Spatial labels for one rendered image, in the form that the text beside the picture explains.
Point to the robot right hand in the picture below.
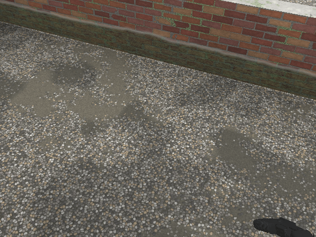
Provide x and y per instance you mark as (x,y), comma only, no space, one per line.
(280,227)

